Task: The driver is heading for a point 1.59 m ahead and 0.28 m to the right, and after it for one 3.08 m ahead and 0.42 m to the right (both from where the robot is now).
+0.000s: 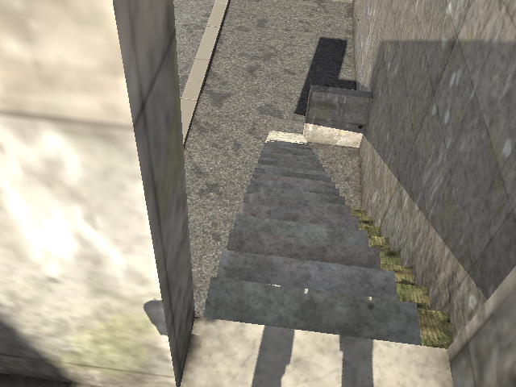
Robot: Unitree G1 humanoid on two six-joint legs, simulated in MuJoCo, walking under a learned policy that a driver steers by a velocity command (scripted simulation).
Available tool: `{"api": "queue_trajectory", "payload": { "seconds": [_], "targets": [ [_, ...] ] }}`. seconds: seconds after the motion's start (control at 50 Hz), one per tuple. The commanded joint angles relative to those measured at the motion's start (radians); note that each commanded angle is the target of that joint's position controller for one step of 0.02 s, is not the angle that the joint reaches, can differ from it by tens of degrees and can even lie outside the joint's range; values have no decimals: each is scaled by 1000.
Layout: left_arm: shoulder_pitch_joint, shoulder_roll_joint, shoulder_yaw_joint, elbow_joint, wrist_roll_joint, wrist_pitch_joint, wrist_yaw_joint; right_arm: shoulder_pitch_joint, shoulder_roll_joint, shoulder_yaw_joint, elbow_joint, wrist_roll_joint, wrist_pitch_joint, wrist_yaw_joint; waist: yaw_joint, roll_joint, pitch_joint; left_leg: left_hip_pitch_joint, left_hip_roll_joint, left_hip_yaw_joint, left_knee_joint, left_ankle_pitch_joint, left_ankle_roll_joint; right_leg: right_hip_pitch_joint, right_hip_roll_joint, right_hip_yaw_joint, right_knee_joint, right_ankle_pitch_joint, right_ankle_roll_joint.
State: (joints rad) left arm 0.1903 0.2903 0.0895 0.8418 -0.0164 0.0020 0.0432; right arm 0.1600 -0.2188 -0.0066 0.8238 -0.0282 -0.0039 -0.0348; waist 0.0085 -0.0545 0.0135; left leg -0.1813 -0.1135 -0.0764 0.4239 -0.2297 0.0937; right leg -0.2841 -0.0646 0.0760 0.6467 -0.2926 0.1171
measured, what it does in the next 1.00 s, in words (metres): walks ahead, turning right: right foot, then right foot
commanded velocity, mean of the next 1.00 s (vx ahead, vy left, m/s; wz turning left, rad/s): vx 0.25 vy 0.00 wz -0.28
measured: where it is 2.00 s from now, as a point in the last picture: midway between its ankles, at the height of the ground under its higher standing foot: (321, 338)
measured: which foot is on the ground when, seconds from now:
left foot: down 0.00-0.92, up 0.94-1.00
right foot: up 0.00-0.02, down 0.04-0.38, up 0.40-0.90, down 0.92-1.00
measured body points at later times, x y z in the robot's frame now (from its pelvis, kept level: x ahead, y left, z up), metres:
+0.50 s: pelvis +0.01 +0.01 +0.00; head +0.03 +0.04 +0.45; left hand +0.24 +0.23 -0.11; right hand -0.01 -0.29 -0.10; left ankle +0.00 +0.09 -0.74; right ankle -0.02 -0.17 -0.68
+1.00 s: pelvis +0.18 -0.11 -0.01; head +0.21 -0.12 +0.43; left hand +0.44 +0.06 -0.11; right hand +0.06 -0.35 -0.15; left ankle +0.07 +0.08 -0.66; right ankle +0.21 -0.21 -0.74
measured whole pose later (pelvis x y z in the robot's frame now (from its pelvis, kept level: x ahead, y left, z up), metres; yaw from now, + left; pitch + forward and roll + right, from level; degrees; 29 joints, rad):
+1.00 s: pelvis +0.18 -0.11 -0.01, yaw -17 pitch +1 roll -1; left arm 0.10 0.24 0.05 0.72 -0.02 -0.08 -0.02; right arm 0.44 -0.25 -0.04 0.91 0.05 -0.04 0.00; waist -0.05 0.01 0.06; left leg -0.24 0.02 -0.07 1.10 -0.48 0.05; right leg -0.37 0.02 -0.07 0.56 -0.21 -0.06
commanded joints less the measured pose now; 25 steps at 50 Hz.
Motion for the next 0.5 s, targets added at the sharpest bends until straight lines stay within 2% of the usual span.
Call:
{"api": "queue_trajectory", "payload": {
  "seconds": [0.02, 0.04, 0.06, 0.08, 0.1, 0.12, 0.14, 0.18, 0.2, 0.22, 0.24, 0.26, 0.28, 0.32, 0.34, 0.36, 0.38, 0.4, 0.42, 0.44, 0.46, 0.48, 0.5],
  "targets": [
    [-40, 93, 13, -78, -1, -26, -9, 20, -197, -53, -8, 17, -7, -1, 3, 137, -1, 44, 270, -193, -75, 369, 83, 51, 5, -29, -217, 155, -27],
    [-36, 121, 19, -84, 4, -25, -12, 48, -216, -63, 0, 19, -11, -4, -3, 103, -18, 56, 254, -182, -61, 352, 59, 79, -4, -13, -228, 304, -44],
    [-32, 178, 34, -90, 2, -21, -13, 79, -235, -75, -1, 2, -15, -6, -29, 39, -40, 54, 218, -151, -32, 320, 34, 98, -25, 8, -165, 487, -70],
    [25, 218, 44, -58, -1, -10, -23, 76, -217, -72, -18, -3, -9, -2, -32, 11, -65, 69, 168, -98, 3, 313, 14, 85, -28, 28, -129, 509, -113],
    [22, 175, 37, -47, -8, -6, -33, 38, -190, -67, -34, -16, 0, 0, -29, -31, -68, 78, 122, -37, 61, 261, -10, 45, -28, 53, -139, 484, -153],
    [-3, 147, 31, -57, -10, -3, -36, 24, -176, -68, -44, -4, 9, -5, -29, -65, -75, 76, 101, -3, 104, 211, -21, 12, -42, 92, -164, 440, -179],
    [-3, 153, 31, -69, -4, -5, -35, 31, -173, -75, -46, 6, 15, -14, -26, -77, -75, 61, 86, 16, 147, 157, -24, -11, -64, 141, -188, 392, -206],
    [-2, 174, 33, -80, 5, -11, -32, -7, -154, -79, -71, 3, 25, -21, -12, -139, -49, -41, 38, 56, 250, 37, -55, -2, -127, 287, -253, 373, -283],
    [-2, 173, 31, -88, 17, -8, -22, -12, -154, -85, -83, 7, 17, -16, -2, -169, -60, -123, 12, 60, 318, -75, -62, 44, -166, 365, -273, 404, -326],
    [-2, 162, 23, -94, 15, -7, -15, -8, -124, -83, -89, 19, 4, -12, -4, -216, -72, -228, 7, 39, 408, -308, -63, 119, -220, 430, -291, 443, -370],
    [10, 168, 23, -102, 18, -10, -12, -12, -137, -87, -94, 27, -7, -8, 12, -198, -77, -295, 26, 6, 515, -401, -72, 161, -249, 466, -298, 487, -395],
    [-7, 178, 26, -109, 13, -9, -8, -1, -146, -91, -91, 35, -13, -5, -2, -141, -80, -329, 54, -10, 506, -394, -80, 185, -232, 435, -280, 497, -374],
    [-45, 201, 33, -125, 15, 4, -8, 14, -158, -92, -78, 28, -19, 0, -12, -105, -76, -305, 71, -13, 431, -340, -98, 178, -192, 387, -273, 519, -326],
    [-74, 192, 36, -138, -4, 33, -4, 40, -147, -87, -67, 34, -31, 16, -20, -118, -118, -166, 56, 31, 272, -199, -118, 110, -116, 333, -285, 272, -281],
    [-101, 177, 30, -153, -16, 44, -4, 75, -141, -88, -58, 42, -32, 28, -45, -129, -118, -77, 44, 50, 189, -131, -119, 43, -81, 332, -286, 125, -268],
    [-133, 153, 22, -171, -19, 51, -2, 142, -140, -94, -36, 49, -34, 34, -90, -121, -112, 48, 41, 71, 53, -22, -110, -48, -46, 316, -273, -49, -239],
    [-114, 101, 10, -174, -14, 47, -3, 218, -174, -109, -9, 48, -34, 30, -114, -33, -100, 202, 103, 4, -34, -36, -86, -197, 21, 250, -157, -227, -182],
    [-54, -13, -19, -169, 0, 40, -14, 281, -244, -120, -8, 34, -31, 17, -96, 222, -113, 296, 367, -302, -138, -270, -7, -359, 142, 94, 183, -335, -113],
    [-89, 30, -7, -235, -16, 13, -11, 243, -340, -129, -35, -15, -53, 39, -74, 355, -7, 124, 522, -682, -289, -473, 130, -510, 162, 179, 309, -315, -131],
    [-85, 124, 19, -223, -32, -7, -6, 150, -284, -118, -66, -15, -77, 48, -38, 263, 98, 75, 507, -639, -312, -552, 143, -546, 104, 214, 396, -229, -158],
    [-70, 161, 31, -196, -30, -9, -5, 108, -238, -107, -68, 8, -91, 44, -24, 210, 137, 88, 463, -497, -293, -488, 93, -582, 84, 205, 403, -118, -166],
    [-45, 139, 28, -169, -11, -9, -4, 106, -224, -102, -74, 26, -93, 34, -26, 188, 112, 121, 416, -386, -289, -377, 33, -569, 69, 188, 398, -32, -159],
    [-38, 116, 25, -152, -9, -16, -9, 125, -218, -101, -62, 24, -91, 20, -39, 164, 103, 144, 382, -278, -285, -232, -7, -553, 54, 161, 407, 48, -148]
  ]
}}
